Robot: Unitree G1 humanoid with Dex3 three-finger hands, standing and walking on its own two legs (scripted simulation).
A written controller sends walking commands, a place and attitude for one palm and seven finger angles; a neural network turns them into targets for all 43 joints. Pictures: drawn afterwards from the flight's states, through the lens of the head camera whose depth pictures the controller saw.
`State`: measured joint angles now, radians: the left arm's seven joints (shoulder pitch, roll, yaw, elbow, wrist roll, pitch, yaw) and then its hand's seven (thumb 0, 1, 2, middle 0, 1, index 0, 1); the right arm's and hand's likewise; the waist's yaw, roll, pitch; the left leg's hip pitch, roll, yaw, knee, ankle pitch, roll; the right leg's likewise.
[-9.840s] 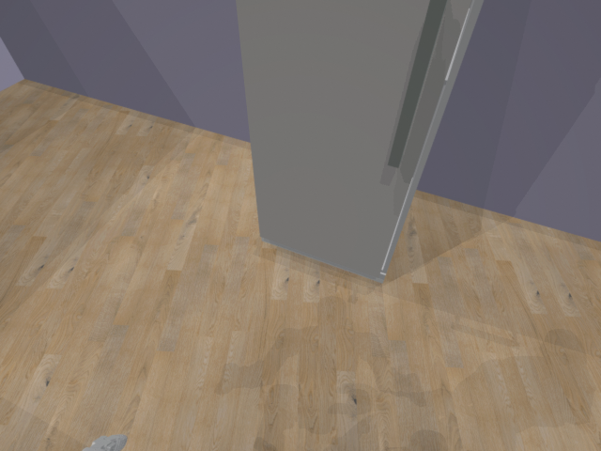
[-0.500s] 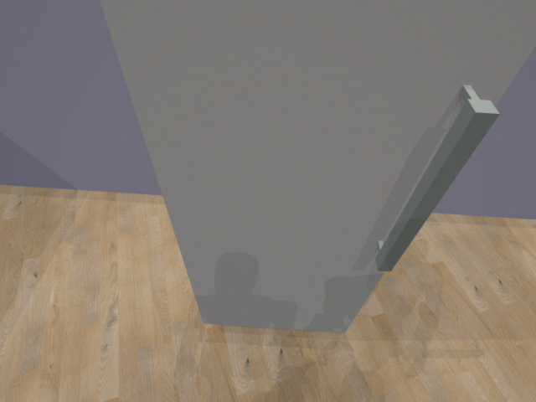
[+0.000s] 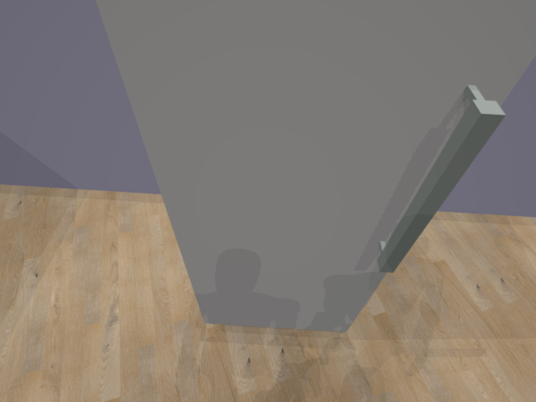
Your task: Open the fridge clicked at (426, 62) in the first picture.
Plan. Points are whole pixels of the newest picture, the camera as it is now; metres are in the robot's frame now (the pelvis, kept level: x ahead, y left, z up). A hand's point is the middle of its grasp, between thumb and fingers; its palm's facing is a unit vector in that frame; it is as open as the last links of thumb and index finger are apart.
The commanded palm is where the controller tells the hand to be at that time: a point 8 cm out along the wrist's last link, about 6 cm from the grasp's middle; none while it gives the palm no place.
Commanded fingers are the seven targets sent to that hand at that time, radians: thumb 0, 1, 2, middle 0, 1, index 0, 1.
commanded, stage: look again from close up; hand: right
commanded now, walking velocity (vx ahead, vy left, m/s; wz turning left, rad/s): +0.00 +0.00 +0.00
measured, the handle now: (418, 198) +0.42 -0.22 +0.08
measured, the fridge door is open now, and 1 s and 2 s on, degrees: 0 0 0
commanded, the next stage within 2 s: raise the hand to about handle height in 0.12 s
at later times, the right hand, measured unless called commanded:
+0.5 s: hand (416, 362) +0.19 -0.18 +0.01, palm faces +0.02 +1.00 -0.01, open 7.8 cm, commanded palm +0.11 -0.25 -0.03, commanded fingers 0.00 -0.55 -0.75 0.23 0.53 0.23 0.53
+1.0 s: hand (469, 379) +0.17 -0.24 +0.02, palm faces +0.00 +1.00 -0.05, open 10.7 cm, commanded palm +0.13 -0.29 +0.04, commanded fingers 0.00 0.03 -0.50 0.27 0.90 0.27 0.90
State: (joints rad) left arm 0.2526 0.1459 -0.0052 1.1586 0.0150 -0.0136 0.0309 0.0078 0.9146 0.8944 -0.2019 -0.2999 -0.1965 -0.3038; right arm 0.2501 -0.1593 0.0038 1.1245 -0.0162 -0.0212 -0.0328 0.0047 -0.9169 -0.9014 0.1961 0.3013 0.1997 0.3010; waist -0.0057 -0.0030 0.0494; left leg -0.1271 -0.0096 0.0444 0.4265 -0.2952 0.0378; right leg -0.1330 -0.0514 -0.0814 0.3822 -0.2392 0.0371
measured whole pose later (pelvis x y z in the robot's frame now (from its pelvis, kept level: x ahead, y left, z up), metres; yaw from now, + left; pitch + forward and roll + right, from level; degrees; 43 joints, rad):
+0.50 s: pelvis -0.04 -0.01 -0.04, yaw -1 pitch +7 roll -1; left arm 0.17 0.27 0.06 0.66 -0.02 -0.27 0.02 0.01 0.91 0.89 -0.20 -0.30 -0.20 -0.30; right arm 0.31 -0.16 -0.11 0.15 0.24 -0.48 0.23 0.01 -0.79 -0.84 0.20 0.39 0.20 0.39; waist 0.02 0.00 -0.11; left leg -0.54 0.03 0.05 0.84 -0.44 0.02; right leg -0.55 -0.03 -0.06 0.80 -0.37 0.01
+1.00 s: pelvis -0.06 -0.03 -0.04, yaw -2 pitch +6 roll +2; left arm 0.28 0.19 -0.07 0.60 -0.04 -0.25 0.06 0.01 0.90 0.89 -0.21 -0.30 -0.20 -0.31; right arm 0.29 -0.29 -0.20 -0.01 0.29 -0.21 0.31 0.01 -0.19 -0.60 0.25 0.76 0.25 0.76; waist 0.00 -0.04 -0.07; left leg -0.53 0.02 0.09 0.84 -0.41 0.00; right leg -0.60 -0.04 -0.01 0.88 -0.39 -0.01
